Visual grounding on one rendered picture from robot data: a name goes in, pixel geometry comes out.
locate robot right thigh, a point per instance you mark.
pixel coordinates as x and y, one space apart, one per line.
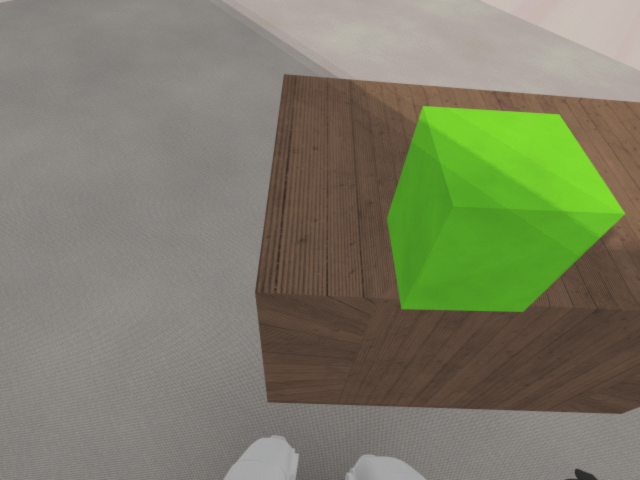
382 468

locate right robot shin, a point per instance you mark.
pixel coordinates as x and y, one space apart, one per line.
363 457

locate carton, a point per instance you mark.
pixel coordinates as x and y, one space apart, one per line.
491 208

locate pedestal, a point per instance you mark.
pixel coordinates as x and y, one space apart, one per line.
331 326

